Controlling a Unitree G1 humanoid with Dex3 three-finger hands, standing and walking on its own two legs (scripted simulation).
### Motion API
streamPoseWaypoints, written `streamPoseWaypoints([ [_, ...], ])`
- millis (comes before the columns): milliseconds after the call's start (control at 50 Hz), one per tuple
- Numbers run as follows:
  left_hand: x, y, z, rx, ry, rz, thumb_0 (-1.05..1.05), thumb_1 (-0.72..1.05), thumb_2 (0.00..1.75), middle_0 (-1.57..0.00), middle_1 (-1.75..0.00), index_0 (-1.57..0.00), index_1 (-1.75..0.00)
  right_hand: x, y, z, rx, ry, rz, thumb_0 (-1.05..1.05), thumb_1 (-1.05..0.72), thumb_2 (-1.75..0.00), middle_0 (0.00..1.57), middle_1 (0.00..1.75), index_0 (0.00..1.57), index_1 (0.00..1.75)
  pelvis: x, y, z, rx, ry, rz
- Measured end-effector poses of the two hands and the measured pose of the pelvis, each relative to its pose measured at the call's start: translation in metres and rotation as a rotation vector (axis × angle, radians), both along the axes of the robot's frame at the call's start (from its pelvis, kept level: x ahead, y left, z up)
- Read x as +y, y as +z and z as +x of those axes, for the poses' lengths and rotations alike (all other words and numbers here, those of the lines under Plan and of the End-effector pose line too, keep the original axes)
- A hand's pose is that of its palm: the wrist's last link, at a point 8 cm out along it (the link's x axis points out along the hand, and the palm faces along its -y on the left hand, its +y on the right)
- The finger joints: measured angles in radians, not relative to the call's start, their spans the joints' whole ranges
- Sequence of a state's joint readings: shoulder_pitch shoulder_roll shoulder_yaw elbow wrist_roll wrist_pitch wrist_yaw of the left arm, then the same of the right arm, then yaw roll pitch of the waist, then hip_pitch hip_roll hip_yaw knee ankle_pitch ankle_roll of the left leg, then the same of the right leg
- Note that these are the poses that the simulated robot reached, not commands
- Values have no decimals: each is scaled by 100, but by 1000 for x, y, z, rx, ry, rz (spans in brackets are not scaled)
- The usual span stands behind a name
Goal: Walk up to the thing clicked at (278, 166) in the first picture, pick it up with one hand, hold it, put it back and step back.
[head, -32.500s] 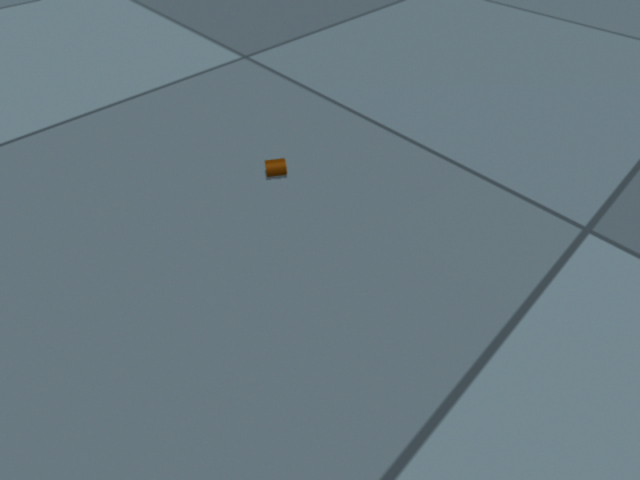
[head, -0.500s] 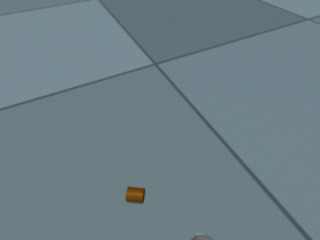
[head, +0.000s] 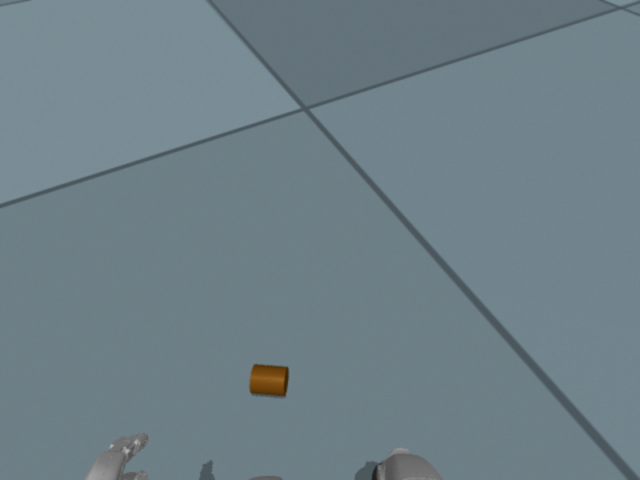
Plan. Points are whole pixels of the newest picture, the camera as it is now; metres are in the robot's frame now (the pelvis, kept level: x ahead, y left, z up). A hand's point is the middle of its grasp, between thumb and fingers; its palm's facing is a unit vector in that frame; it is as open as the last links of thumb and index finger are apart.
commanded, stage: walk up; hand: left
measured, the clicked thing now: (269, 379) +0.47 +0.20 -0.70
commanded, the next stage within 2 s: stand in 0.84 s
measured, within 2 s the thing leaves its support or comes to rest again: neither
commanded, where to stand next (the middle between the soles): +0.08 -0.02 m, yaw -3 degrees
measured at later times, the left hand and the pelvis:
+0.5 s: hand out of the picture +0.05 +0.26 -0.14, palm faces -0.10 -0.93 -0.35, open 7.3 cm; pelvis -0.03 +0.01 +0.02, yaw -4 degrees
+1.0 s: hand out of the picture +0.10 +0.26 -0.12, palm faces -0.08 -0.94 -0.34, open 7.3 cm; pelvis -0.01 +0.02 +0.04, yaw -4 degrees
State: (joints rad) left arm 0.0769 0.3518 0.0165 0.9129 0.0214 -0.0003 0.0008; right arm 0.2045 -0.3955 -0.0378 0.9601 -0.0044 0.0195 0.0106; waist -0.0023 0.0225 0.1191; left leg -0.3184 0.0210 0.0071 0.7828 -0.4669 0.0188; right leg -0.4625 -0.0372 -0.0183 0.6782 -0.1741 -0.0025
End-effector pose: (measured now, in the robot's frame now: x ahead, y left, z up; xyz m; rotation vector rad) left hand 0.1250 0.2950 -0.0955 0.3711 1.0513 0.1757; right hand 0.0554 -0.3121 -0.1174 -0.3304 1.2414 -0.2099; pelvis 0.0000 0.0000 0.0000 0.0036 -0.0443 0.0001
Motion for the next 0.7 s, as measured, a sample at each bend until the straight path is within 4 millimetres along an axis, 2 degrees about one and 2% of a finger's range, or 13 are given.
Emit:
streamPoseWaypoints([
  [100,18,-8,3,21,18,-14,0,90,90,-20,-30,-21,-30,10,11,-15,9,-22,-36,0,-90,-90,20,30,20,30,14,1,-10,3,-16,3],
  [220,32,-9,-17,80,30,3,0,91,90,-20,-30,-21,-30,8,26,-27,16,-24,-78,0,-90,-90,21,30,20,30,15,9,-22,25,-31,-19],
  [320,28,-15,-44,138,5,23,0,91,90,-20,-30,-21,-30,-4,20,-29,-20,-24,-82,0,-90,-90,21,30,20,30,11,3,-29,19,-67,-32],
  [440,15,-8,-70,175,-3,-7,1,91,90,-20,-30,-21,-30,6,20,-31,-50,-39,-28,0,-90,-90,20,30,20,30,11,12,-31,-1,-64,-4],
  [540,10,-1,-72,162,-2,-32,1,91,90,-20,-30,-21,-30,19,23,-30,-65,-32,13,0,-90,-90,20,30,20,30,13,20,-29,-3,-69,-3],
  [700,11,9,-54,125,4,-39,1,91,90,-20,-30,-21,-30,27,29,-22,-71,-37,33,0,-90,-90,21,30,20,30,14,29,-23,-1,-71,-4],
])
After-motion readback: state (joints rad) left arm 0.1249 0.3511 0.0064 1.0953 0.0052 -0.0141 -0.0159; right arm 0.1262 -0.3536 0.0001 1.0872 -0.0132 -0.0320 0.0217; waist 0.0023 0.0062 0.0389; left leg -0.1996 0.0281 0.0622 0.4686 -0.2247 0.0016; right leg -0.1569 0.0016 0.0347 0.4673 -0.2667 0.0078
